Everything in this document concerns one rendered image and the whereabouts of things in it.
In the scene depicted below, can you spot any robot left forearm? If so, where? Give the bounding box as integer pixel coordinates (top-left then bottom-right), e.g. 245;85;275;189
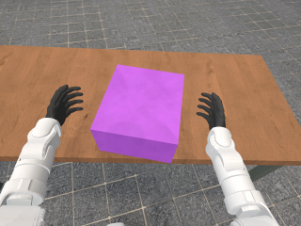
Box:
0;118;62;206

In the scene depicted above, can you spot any robot left upper arm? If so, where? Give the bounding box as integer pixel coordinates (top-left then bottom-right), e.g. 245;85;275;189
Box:
0;205;46;226

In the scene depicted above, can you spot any robot right forearm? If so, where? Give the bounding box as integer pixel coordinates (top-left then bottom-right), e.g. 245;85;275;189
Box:
205;126;279;226

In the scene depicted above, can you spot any robot right hand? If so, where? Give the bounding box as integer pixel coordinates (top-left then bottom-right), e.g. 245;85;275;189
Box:
196;92;226;131

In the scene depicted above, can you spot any robot left hand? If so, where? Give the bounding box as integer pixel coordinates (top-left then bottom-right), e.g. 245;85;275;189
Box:
45;84;84;126

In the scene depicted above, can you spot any robot right upper arm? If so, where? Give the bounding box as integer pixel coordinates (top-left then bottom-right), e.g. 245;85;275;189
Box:
230;215;277;226

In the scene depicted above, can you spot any carton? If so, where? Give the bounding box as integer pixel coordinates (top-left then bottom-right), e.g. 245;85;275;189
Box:
90;64;184;164

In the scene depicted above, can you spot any table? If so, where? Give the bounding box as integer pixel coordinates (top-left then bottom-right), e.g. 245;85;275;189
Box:
0;45;301;190

